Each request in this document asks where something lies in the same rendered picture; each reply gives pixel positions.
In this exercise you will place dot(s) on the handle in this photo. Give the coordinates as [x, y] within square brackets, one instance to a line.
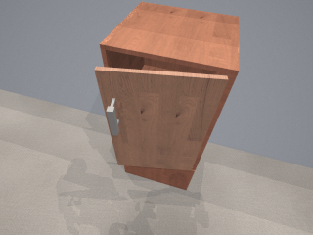
[113, 121]

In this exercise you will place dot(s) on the cupboard door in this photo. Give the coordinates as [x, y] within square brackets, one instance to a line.
[163, 115]

